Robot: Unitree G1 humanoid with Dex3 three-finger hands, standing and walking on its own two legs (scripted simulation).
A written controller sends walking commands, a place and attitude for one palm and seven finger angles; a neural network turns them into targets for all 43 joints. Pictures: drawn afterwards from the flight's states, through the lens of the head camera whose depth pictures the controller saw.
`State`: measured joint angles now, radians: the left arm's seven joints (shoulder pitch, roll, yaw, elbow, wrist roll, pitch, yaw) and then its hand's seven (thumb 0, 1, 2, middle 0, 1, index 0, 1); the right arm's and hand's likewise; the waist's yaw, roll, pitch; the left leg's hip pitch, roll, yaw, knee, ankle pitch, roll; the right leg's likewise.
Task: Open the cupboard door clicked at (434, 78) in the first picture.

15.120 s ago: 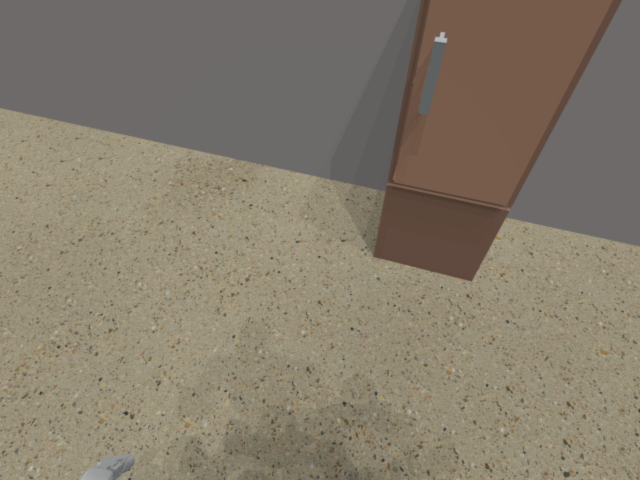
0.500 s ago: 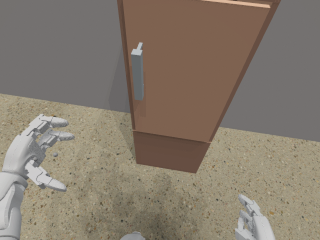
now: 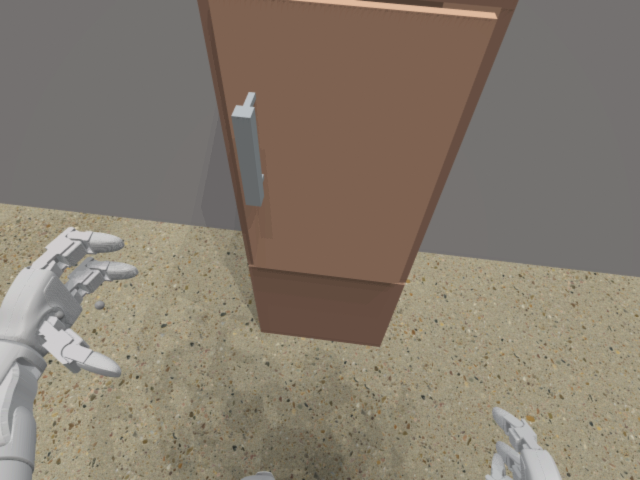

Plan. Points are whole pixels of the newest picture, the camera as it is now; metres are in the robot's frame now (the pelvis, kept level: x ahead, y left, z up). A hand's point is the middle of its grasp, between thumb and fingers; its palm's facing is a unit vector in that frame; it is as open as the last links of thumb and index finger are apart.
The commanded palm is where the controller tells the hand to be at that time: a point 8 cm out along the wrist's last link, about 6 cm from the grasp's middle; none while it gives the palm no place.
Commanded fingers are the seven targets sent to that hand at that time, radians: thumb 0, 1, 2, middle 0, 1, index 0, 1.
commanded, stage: raise the hand with hooked fingers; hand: left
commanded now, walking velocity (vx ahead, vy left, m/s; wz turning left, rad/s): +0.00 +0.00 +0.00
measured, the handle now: (253, 151) +0.58 +0.14 +0.07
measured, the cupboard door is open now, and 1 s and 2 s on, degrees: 0 0 0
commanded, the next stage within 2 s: move the hooked fingers beside the handle in 0.12 s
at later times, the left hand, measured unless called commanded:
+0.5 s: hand (131, 273) +0.33 +0.24 +0.09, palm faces -0.09 -1.00 -0.02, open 14.0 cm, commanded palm +0.31 +0.30 +0.09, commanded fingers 0.00 -0.50 0.30 -0.30 -1.20 -0.30 -1.20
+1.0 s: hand (172, 226) +0.41 +0.22 +0.07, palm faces -0.10 -0.99 -0.01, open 14.0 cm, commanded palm +0.39 +0.28 +0.08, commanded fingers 0.00 -0.50 0.30 -0.30 -1.20 -0.30 -1.20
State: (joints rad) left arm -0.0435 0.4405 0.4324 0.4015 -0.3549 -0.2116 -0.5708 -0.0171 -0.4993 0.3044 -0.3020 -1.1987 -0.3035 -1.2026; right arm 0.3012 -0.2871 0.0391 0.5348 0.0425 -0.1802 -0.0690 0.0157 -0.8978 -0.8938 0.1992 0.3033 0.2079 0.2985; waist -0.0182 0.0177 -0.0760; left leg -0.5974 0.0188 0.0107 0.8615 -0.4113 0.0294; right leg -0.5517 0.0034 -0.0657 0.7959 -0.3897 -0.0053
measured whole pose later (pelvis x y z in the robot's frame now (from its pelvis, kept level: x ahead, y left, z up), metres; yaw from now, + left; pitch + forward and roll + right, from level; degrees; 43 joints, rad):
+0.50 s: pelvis -0.01 -0.01 +0.00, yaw +1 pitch +9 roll -2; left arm -0.27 0.45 0.39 0.59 -0.33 -0.24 -0.58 -0.02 -0.50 0.30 -0.30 -1.20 -0.30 -1.20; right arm 0.28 -0.29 0.05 0.57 0.05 -0.18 -0.10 0.01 -0.90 -0.89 0.20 0.30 0.21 0.30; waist -0.02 0.02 -0.07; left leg -0.63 0.02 -0.01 0.88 -0.40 0.01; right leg -0.59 0.01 -0.08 0.83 -0.39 -0.02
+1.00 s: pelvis +0.00 +0.00 -0.01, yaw -1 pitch +13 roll -2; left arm -0.50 0.46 0.38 0.81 -0.24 -0.27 -0.48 -0.02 -0.50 0.30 -0.30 -1.20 -0.30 -1.20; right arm 0.34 -0.28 0.04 0.59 0.04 -0.07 -0.06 0.01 -0.90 -0.89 0.20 0.30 0.21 0.30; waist -0.07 0.01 -0.08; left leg -0.69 0.02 0.02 0.88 -0.42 0.02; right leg -0.66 0.01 -0.05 0.83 -0.40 -0.01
